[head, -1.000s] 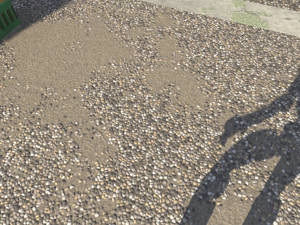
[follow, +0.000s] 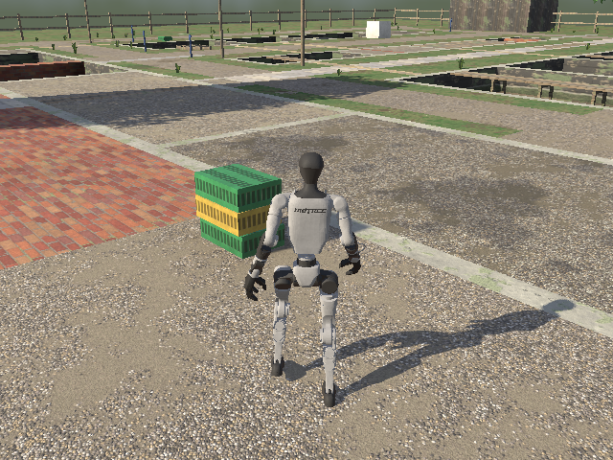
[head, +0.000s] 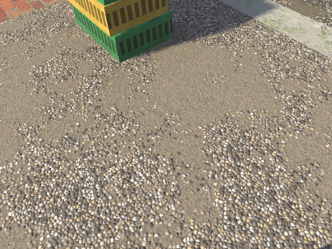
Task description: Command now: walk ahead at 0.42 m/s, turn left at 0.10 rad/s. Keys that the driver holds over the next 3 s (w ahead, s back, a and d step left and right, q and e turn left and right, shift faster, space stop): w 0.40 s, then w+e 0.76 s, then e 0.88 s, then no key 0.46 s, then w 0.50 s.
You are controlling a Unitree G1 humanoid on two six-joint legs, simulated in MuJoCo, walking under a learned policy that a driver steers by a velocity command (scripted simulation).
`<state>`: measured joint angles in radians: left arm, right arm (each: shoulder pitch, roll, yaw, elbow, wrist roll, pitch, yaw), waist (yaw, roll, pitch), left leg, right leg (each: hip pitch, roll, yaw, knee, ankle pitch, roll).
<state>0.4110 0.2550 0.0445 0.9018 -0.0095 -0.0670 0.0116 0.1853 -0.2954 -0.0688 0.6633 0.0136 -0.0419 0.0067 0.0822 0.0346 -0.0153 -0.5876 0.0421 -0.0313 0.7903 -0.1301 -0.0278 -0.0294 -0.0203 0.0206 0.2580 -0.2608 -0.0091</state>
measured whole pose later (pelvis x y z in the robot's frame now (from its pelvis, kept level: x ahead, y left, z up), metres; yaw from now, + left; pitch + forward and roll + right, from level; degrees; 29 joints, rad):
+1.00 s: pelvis +0.52 +0.00 +0.00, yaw -16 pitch +2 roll +0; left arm 0.33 0.29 0.06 0.73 -0.02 -0.05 0.00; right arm 0.09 -0.30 -0.04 0.68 -0.01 -0.09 0.00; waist 0.06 0.03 0.04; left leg -0.66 0.09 -0.11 0.71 -0.02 -0.07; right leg -0.17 0.12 0.12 0.34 -0.20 -0.08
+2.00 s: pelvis +0.81 -0.06 -0.02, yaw -52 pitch +2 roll +0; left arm 0.16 0.32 0.08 0.57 -0.01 0.05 0.02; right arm 0.10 -0.30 -0.06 0.76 0.00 0.00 0.00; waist 0.02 0.00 0.05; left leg -0.37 -0.02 -0.08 0.65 -0.32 -0.05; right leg -0.40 0.10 0.18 0.52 -0.15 -0.02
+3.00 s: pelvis +0.91 -0.13 +0.00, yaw -59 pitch +1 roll -1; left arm 0.23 0.30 0.07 0.72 -0.01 -0.06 0.00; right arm 0.40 -0.25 -0.02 0.87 0.00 -0.09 0.02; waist -0.05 -0.03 0.00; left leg -0.08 -0.03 0.03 0.31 -0.25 0.07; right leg -0.57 -0.07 0.02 1.02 -0.18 -0.02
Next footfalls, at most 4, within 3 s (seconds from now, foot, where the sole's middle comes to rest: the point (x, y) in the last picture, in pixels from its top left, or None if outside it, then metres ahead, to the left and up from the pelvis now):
0.16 left None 0.20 0.16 -0.79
0.68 right None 0.52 -0.08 -0.79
1.16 left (183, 180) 0.83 0.06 -0.79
1.62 right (245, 187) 0.81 -0.21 -0.79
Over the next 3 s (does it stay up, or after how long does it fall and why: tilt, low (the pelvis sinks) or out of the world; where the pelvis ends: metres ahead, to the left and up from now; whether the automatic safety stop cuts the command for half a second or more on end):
stays up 0.91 -0.13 0.00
